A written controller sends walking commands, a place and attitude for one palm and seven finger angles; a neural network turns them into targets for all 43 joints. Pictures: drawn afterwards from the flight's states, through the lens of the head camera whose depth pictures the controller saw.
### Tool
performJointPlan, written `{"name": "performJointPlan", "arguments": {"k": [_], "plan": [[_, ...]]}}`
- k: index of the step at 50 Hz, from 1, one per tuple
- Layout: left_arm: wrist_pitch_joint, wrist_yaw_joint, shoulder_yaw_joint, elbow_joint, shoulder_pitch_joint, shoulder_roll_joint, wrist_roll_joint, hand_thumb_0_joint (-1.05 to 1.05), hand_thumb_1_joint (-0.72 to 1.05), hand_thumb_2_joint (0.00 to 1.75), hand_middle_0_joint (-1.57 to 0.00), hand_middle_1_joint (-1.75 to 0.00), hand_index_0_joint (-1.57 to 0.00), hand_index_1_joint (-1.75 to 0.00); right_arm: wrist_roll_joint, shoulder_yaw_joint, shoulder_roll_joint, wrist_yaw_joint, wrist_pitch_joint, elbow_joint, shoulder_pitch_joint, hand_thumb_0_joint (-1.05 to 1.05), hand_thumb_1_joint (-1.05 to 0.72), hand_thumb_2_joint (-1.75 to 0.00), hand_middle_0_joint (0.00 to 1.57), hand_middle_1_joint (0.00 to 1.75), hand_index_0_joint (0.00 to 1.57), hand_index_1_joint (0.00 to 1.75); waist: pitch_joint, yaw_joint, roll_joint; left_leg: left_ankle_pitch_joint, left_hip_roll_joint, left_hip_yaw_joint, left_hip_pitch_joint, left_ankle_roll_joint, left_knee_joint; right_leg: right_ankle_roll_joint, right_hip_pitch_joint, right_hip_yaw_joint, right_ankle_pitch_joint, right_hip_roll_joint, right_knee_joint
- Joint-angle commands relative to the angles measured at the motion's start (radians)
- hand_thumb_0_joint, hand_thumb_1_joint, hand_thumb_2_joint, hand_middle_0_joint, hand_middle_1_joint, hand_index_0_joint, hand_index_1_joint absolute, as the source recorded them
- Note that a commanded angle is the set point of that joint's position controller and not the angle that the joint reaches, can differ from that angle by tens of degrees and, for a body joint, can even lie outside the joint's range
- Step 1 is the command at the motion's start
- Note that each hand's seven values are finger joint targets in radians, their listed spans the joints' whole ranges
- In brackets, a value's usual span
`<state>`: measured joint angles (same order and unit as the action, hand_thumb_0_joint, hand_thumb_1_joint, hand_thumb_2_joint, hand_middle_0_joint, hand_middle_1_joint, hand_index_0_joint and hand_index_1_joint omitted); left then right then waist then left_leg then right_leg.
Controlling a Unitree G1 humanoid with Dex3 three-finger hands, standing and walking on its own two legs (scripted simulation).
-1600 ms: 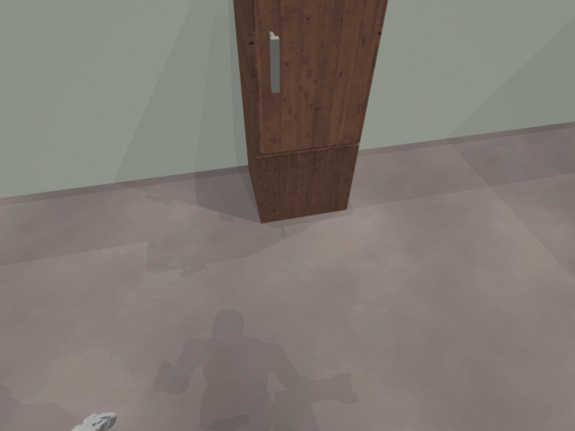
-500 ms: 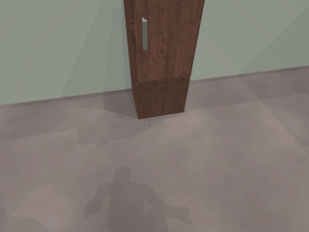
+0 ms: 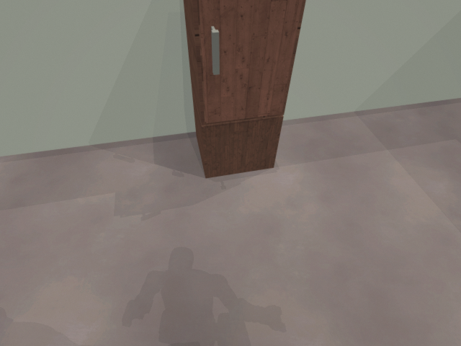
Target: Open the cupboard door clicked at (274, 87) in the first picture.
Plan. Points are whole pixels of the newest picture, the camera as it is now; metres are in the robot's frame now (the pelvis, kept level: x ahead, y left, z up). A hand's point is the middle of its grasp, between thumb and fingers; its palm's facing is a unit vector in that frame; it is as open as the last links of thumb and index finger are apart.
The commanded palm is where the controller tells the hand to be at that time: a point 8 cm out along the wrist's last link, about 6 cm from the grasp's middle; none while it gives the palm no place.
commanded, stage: walk to a spot facing it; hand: left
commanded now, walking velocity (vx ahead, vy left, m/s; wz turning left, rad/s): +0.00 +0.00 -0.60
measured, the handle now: (214, 50) +1.10 +0.14 +0.01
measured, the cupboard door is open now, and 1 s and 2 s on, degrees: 0 0 0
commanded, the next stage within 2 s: none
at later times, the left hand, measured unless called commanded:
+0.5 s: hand out of the picture +0.04 +0.15 -0.17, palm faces -0.16 -0.96 -0.25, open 7.4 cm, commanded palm none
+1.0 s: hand (148, 324) +0.20 +0.19 -0.19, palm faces -0.40 -0.90 -0.17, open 7.4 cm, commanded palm none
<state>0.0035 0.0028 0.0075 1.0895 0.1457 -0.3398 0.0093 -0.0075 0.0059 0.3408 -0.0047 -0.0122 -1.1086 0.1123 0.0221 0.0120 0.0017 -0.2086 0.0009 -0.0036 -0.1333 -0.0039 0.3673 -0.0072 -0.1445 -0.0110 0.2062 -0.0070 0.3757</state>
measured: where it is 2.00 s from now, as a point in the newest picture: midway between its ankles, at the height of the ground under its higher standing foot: (280, 310)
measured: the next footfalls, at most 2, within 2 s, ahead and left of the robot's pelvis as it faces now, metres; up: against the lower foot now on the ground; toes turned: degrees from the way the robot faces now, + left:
left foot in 0.90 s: +0.19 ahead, +0.07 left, +0.00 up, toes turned -24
right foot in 1.50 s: +0.31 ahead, -0.20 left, +0.00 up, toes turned -57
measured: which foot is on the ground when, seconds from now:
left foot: down 0.00-0.34, up 0.36-0.88, down 0.90-1.00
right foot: down 0.00-0.90, up 0.92-1.00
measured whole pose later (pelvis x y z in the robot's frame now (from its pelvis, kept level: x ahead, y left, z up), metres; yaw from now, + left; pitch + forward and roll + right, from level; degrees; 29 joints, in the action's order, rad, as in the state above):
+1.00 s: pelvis +0.12 +0.01 -0.01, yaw -31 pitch +0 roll -2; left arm -0.02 0.02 -0.09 1.01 0.38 -0.24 0.03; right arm -0.02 -0.02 0.17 -0.01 -0.06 -0.89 0.20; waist -0.03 0.05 0.05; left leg -0.31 0.04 0.11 -0.25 0.04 0.54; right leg 0.01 -0.40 -0.08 0.41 0.06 0.99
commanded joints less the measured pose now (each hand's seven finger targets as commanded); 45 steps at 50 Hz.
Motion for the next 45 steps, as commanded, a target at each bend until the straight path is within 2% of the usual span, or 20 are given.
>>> {"name": "performJointPlan", "arguments": {"k": [1,7,8,10,12,14,15,16,17,18,19,21,25,34,39,41,42,43,44,45], "plan": [[-0.002,-0.017,-0.036,-0.072,-0.001,-0.126,0.003,0.0,0.9,0.9,-0.2,-0.3,-0.2,-0.3,-0.004,-0.035,0.118,-0.016,-0.01,0.06,0.008,0.0,-0.9,-0.9,0.2,0.3,0.2,0.3,-0.047,-0.015,0.007,0.195,0.129,-0.042,0.034,0.015,0.004,0.031,-0.044,-0.11,-0.248,-0.106,0.001],[-0.041,-0.008,-0.053,-0.139,0.042,-0.089,0.009,0.0,0.9,0.9,-0.2,-0.3,-0.2,-0.3,-0.007,-0.064,0.119,-0.029,0.017,0.126,0.045,0.0,-0.9,-0.9,0.2,0.3,0.2,0.3,-0.018,-0.017,-0.053,0.122,0.201,-0.043,0.013,0.044,0.024,0.016,-0.189,-0.098,-0.182,-0.036,0.175],[-0.045,-0.004,-0.056,-0.151,0.046,-0.078,0.009,0.0,0.9,0.9,-0.2,-0.3,-0.2,-0.3,-0.007,-0.071,0.126,-0.03,0.018,0.139,0.045,0.0,-0.9,-0.9,0.2,0.3,0.2,0.3,-0.017,-0.017,-0.088,0.12,0.236,-0.066,0.002,0.066,0.004,0.009,-0.21,-0.076,-0.121,-0.014,0.242],[-0.052,0.0,-0.062,-0.171,0.062,-0.053,0.01,0.0,0.9,0.9,-0.2,-0.3,-0.2,-0.3,-0.006,-0.083,0.132,-0.028,0.014,0.16,0.035,0.0,-0.9,-0.9,0.2,0.3,0.2,0.3,-0.016,-0.009,-0.181,0.227,0.337,-0.106,-0.012,0.145,-0.03,-0.008,-0.256,-0.015,0.199,0.009,0.448],[-0.057,0.003,-0.074,-0.189,0.084,-0.034,0.009,0.0,0.9,0.9,-0.2,-0.3,-0.2,-0.3,-0.009,-0.089,0.12,-0.029,0.01,0.187,0.007,0.0,-0.9,-0.9,0.2,0.3,0.2,0.3,-0.023,0.006,-0.187,0.31,0.384,-0.087,-0.042,0.182,-0.012,-0.007,-0.243,-0.026,0.305,-0.029,0.523],[-0.05,0.01,-0.079,-0.184,0.153,-0.016,0.01,0.0,0.9,0.9,-0.2,-0.3,-0.2,-0.3,-0.015,-0.096,0.113,-0.029,0.013,0.203,-0.03,0.0,-0.9,-0.9,0.2,0.3,0.2,0.3,-0.04,0.044,-0.151,0.31,0.339,0.011,-0.074,0.124,0.108,-0.002,-0.141,0.01,0.203,-0.039,0.367],[-0.043,0.012,-0.086,-0.172,0.21,-0.03,0.015,0.0,0.9,0.9,-0.2,-0.3,-0.2,-0.3,-0.011,-0.099,0.11,-0.026,0.019,0.209,-0.037,0.0,-0.9,-0.9,0.2,0.3,0.2,0.3,-0.055,0.071,-0.076,0.21,0.29,0.067,-0.135,0.072,0.231,-0.004,-0.055,0.019,0.055,-0.033,0.237],[-0.028,0.004,-0.102,-0.171,0.242,-0.096,0.025,0.0,0.9,0.9,-0.2,-0.3,-0.2,-0.3,-0.004,-0.092,0.053,-0.022,0.03,0.221,-0.017,0.0,-0.9,-0.9,0.2,0.3,0.2,0.3,-0.039,0.08,0.161,-0.067,0.161,0.143,-0.255,-0.011,0.473,0.025,-0.01,-0.181,-0.127,-0.148,0.019],[-0.016,-0.009,-0.112,-0.177,0.252,-0.176,0.024,0.0,0.9,0.9,-0.2,-0.3,-0.2,-0.3,-0.004,-0.073,-0.017,-0.016,0.033,0.258,-0.008,0.0,-0.9,-0.9,0.2,0.3,0.2,0.3,-0.023,0.063,0.4,-0.397,0.027,0.11,-0.449,-0.055,0.699,0.118,-0.004,-0.551,-0.283,-0.348,-0.106],[-0.021,-0.02,-0.111,-0.185,0.26,-0.157,0.011,0.0,0.9,0.9,-0.2,-0.3,-0.2,-0.3,-0.004,-0.079,0.016,-0.017,0.04,0.259,-0.02,0.0,-0.9,-0.9,0.2,0.3,0.2,0.3,-0.038,0.071,0.275,-0.364,0.053,-0.012,-0.428,-0.037,0.765,0.177,-0.028,-0.53,-0.108,-0.348,-0.145],[-0.022,-0.019,-0.115,-0.203,0.203,-0.132,0.012,0.0,0.9,0.9,-0.2,-0.3,-0.2,-0.3,-0.005,-0.084,0.02,-0.01,0.039,0.252,-0.015,0.0,-0.9,-0.9,0.2,0.3,0.2,0.3,-0.013,0.047,0.235,-0.293,0.079,-0.023,-0.459,-0.03,0.786,0.182,-0.061,-0.507,0.202,-0.294,-0.186],[-0.011,-0.016,-0.107,-0.222,0.141,-0.081,0.008,0.0,0.9,0.9,-0.2,-0.3,-0.2,-0.3,-0.017,-0.088,0.034,0.002,0.028,0.239,-0.021,0.0,-0.9,-0.9,0.2,0.3,0.2,0.3,0.031,0.027,0.157,-0.163,0.102,-0.024,-0.474,-0.039,0.796,0.161,-0.105,-0.488,0.361,-0.236,-0.199],[0.023,-0.008,-0.106,-0.196,0.204,-0.055,0.008,0.0,0.9,0.9,-0.2,-0.3,-0.2,-0.3,-0.022,-0.09,-0.003,0.012,0.013,0.217,0.019,0.0,-0.9,-0.9,0.2,0.3,0.2,0.3,-0.024,0.021,0.066,-0.071,0.093,-0.001,-0.477,-0.057,0.729,0.166,-0.01,-0.396,0.244,-0.183,-0.173],[0.043,-0.002,-0.105,-0.158,0.312,-0.02,0.017,0.0,0.9,0.9,-0.2,-0.3,-0.2,-0.3,-0.02,-0.083,-0.03,0.01,-0.013,0.269,-0.049,0.0,-0.9,-0.9,0.2,0.3,0.2,0.3,-0.007,0.054,0.13,-0.079,0.085,0.003,-0.542,-0.072,0.573,0.201,0.075,-0.454,0.167,-0.166,-0.171],[0.039,-0.007,-0.108,-0.163,0.296,-0.037,0.021,0.0,0.9,0.9,-0.2,-0.3,-0.2,-0.3,-0.009,-0.079,-0.043,0.01,-0.028,0.299,-0.068,0.0,-0.9,-0.9,0.2,0.3,0.2,0.3,0.007,0.058,0.133,-0.124,0.046,0.008,-0.412,-0.054,0.393,0.213,0.006,-0.481,0.098,-0.163,-0.141],[0.034,-0.009,-0.116,-0.179,0.244,-0.054,0.022,0.0,0.9,0.9,-0.2,-0.3,-0.2,-0.3,-0.002,-0.08,-0.048,0.008,-0.039,0.296,-0.016,0.0,-0.9,-0.9,0.2,0.3,0.2,0.3,-0.008,0.029,0.153,-0.14,0.036,0.004,-0.266,-0.041,0.276,0.201,-0.072,-0.47,0.079,-0.156,-0.092],[0.031,-0.007,-0.117,-0.186,0.219,-0.051,0.02,0.0,0.9,0.9,-0.2,-0.3,-0.2,-0.3,-0.001,-0.081,-0.047,0.004,-0.044,0.282,0.027,0.0,-0.9,-0.9,0.2,0.3,0.2,0.3,-0.01,0.008,0.15,-0.096,0.013,0.026,-0.151,-0.04,0.192,0.178,-0.137,-0.44,0.075,-0.115,-0.057],[0.028,-0.007,-0.119,-0.197,0.181,-0.044,0.016,0.0,0.9,0.9,-0.2,-0.3,-0.2,-0.3,0.002,-0.084,-0.028,-0.005,-0.05,0.254,0.119,0.0,-0.9,-0.9,0.2,0.3,0.2,0.3,-0.029,-0.039,0.117,-0.043,0.017,0.021,0.03,-0.037,0.092,0.147,-0.25,-0.4,0.099,-0.071,0.021],[0.028,0.0,-0.111,-0.209,0.178,0.002,0.01,0.0,0.9,0.9,-0.2,-0.3,-0.2,-0.3,0.002,-0.096,0.03,-0.021,-0.057,0.216,0.226,0.0,-0.9,-0.9,0.2,0.3,0.2,0.3,-0.078,-0.077,-0.02,-0.104,0.112,-0.051,0.259,-0.023,0.016,0.109,-0.398,-0.326,0.133,0.008,0.17],[0.029,0.013,-0.104,-0.217,0.197,0.06,-0.002,0.0,0.9,0.9,-0.2,-0.3,-0.2,-0.3,-0.01,-0.123,0.139,-0.024,-0.056,0.196,0.333,0.0,-0.9,-0.9,0.2,0.3,0.2,0.3,-0.139,-0.116,-0.327,-0.374,0.387,-0.389,0.386,0.045,-0.1,0.053,-0.581,-0.164,0.341,0.121,0.468]]}}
